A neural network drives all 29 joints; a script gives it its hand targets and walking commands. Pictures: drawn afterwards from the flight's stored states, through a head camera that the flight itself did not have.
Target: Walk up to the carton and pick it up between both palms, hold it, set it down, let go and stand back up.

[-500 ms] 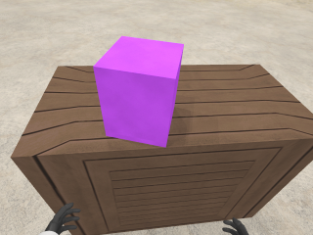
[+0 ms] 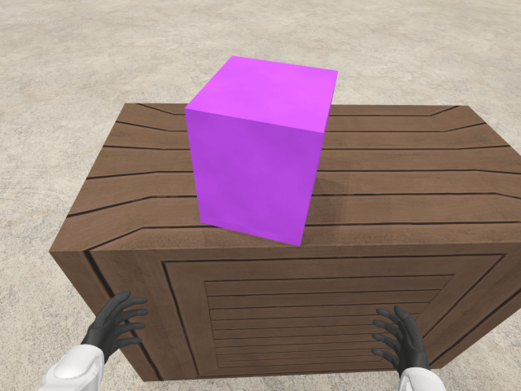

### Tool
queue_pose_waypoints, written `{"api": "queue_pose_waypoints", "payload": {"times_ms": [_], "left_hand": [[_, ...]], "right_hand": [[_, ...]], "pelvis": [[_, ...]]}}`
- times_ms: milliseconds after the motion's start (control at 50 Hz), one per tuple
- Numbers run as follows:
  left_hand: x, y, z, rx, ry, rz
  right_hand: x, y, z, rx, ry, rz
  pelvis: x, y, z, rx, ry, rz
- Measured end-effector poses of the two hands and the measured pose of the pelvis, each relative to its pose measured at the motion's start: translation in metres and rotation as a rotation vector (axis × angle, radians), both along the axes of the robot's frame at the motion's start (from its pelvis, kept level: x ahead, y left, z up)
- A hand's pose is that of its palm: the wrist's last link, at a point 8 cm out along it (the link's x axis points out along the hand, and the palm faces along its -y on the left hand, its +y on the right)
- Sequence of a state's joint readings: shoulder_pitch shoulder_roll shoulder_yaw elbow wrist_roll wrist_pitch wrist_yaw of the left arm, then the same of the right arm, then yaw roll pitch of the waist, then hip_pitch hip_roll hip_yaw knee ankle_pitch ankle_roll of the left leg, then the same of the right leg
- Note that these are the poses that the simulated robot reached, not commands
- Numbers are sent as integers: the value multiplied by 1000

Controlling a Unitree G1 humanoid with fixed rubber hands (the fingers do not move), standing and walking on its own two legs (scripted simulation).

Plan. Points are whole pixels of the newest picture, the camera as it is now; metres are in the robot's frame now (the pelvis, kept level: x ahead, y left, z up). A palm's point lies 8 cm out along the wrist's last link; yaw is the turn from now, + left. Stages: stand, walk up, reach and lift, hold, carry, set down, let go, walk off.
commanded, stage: reach and lift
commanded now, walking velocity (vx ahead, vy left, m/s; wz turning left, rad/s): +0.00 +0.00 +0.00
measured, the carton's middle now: (265, 150) +0.52 +0.02 +0.12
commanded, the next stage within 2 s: none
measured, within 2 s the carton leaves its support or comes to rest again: neither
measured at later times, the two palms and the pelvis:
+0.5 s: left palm (83, 304) +0.23 +0.26 +0.06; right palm (402, 318) +0.23 -0.18 +0.05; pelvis +0.06 +0.00 +0.00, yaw +2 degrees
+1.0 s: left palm (97, 241) +0.30 +0.25 +0.11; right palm (405, 265) +0.29 -0.18 +0.11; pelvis +0.06 +0.00 +0.00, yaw +2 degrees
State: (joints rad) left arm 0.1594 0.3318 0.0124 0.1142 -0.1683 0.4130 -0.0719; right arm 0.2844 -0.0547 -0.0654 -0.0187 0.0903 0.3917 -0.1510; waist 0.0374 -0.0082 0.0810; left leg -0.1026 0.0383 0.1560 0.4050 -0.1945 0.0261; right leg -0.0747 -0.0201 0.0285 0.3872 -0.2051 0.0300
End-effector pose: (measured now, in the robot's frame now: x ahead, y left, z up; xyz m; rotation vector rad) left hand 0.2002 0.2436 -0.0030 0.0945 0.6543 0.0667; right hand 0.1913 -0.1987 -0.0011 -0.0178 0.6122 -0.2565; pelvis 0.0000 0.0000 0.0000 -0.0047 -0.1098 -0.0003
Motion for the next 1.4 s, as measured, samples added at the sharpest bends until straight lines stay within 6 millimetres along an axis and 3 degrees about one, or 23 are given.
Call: {"api": "queue_pose_waypoints", "payload": {"times_ms": [260, 440, 660, 940, 1400], "left_hand": [[16, 12, 40, 7, -99, -12], [27, 14, 57, 12, -160, -53], [43, 8, 76, -3, -276, -90], [89, 7, 107, -10, -361, -115], [155, 7, 143, -59, -351, -102]], "right_hand": [[28, 8, 27, 14, -46, -31], [40, 15, 47, 23, -111, -30], [53, 23, 74, 26, -235, -36], [87, 19, 100, 13, -340, -28], [140, 23, 140, 40, -379, -27]], "pelvis": [[35, 1, 2, -6, 53, 19], [59, 1, 3, -11, 65, 31], [73, 0, 2, -12, 58, 39], [62, 0, 2, -16, 21, 27], [12, -2, 2, -19, 63, 42]]}}
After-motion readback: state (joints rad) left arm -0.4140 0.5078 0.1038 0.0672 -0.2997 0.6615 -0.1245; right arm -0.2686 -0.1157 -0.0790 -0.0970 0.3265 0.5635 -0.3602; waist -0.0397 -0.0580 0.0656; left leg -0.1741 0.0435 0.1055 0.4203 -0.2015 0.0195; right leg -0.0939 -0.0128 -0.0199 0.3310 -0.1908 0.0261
